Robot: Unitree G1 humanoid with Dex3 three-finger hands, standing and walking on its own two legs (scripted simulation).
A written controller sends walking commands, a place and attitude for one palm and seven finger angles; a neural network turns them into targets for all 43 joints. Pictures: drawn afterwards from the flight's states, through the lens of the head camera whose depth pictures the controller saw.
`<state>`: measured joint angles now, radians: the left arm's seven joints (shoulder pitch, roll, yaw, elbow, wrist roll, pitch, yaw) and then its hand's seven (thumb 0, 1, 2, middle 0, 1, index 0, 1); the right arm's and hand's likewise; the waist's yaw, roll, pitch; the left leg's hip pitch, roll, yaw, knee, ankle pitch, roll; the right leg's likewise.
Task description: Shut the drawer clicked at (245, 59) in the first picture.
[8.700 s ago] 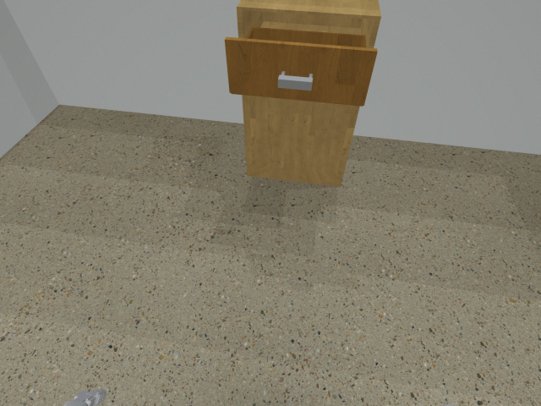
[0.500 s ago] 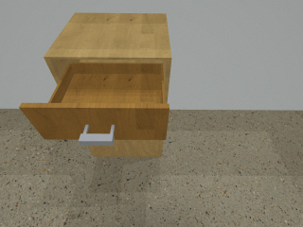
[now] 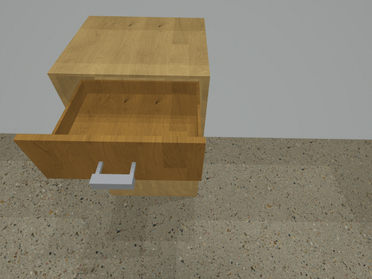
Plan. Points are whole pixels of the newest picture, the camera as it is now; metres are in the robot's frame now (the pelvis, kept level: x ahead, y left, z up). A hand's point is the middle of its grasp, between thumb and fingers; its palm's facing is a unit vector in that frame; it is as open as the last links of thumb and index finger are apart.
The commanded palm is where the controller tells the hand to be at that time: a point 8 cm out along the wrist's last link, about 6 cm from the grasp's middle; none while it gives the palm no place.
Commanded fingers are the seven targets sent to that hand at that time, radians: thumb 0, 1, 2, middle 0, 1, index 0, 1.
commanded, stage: look again from close up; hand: left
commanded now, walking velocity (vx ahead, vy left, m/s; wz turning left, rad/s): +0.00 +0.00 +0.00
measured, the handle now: (115, 173) +0.37 +0.21 -0.03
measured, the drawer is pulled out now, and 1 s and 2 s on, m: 0.27 0.27 0.27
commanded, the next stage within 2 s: raise the hand and make a fist in 0.04 s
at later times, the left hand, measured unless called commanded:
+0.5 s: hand (128, 260) +0.17 +0.13 -0.03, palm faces +0.01 -1.00 +0.01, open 6.3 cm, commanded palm +0.11 +0.21 -0.04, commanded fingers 0.00 0.90 0.90 -0.58 -0.71 -0.58 -0.71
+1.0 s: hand (103, 258) +0.16 +0.17 +0.00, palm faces +0.06 -1.00 -0.05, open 3.8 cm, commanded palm +0.12 +0.22 +0.01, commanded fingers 0.00 0.90 0.90 -1.08 -1.25 -1.08 -1.25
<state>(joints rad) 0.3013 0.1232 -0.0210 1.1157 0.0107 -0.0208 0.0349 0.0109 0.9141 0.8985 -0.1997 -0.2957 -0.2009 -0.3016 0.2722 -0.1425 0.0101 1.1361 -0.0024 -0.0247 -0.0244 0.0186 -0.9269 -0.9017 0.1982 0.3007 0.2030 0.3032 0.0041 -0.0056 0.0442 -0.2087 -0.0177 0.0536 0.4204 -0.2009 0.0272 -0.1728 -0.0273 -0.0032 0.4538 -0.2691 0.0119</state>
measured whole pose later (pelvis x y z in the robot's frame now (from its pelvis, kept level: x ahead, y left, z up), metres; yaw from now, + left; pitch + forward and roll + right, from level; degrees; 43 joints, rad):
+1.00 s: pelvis -0.02 -0.03 -0.06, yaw +2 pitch +10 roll -1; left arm 0.57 0.22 0.20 -0.13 -0.31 -0.34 -0.28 0.02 0.90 0.90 -0.89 -1.04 -0.89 -1.05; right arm 0.30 -0.21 -0.02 0.59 0.04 -0.20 -0.07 0.02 -0.90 -0.90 0.20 0.30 0.21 0.30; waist -0.02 0.03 -0.12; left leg -0.74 0.03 -0.02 0.99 -0.43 -0.02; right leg -0.67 0.01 -0.07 0.98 -0.50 -0.03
